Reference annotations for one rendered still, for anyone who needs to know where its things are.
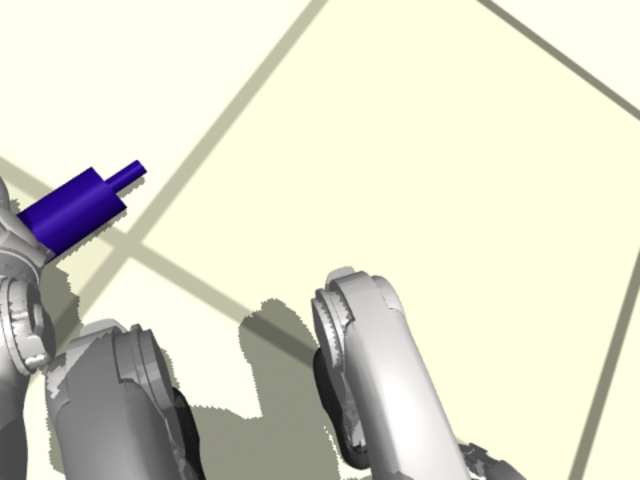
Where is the left robot hand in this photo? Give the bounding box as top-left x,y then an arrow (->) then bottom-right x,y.
0,177 -> 55,263

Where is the left robot foot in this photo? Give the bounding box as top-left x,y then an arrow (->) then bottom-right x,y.
172,387 -> 206,480

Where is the right robot foot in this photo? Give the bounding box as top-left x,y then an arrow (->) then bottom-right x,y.
313,348 -> 370,470

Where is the bottle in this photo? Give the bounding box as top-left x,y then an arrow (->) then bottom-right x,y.
17,160 -> 147,264

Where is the right robot hand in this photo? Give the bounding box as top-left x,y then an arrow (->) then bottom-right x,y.
458,443 -> 526,480

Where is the left robot arm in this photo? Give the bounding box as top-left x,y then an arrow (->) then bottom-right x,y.
0,208 -> 56,480

